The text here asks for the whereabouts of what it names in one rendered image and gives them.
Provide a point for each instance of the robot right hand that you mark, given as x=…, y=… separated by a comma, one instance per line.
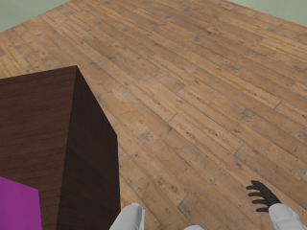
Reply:
x=269, y=197

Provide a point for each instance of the robot right forearm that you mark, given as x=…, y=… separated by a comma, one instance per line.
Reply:
x=284, y=218

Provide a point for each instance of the robot left thigh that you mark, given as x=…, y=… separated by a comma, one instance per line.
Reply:
x=132, y=217

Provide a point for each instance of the carton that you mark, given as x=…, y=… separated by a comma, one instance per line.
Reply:
x=19, y=206

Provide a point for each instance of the pedestal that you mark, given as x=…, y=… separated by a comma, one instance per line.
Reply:
x=55, y=137

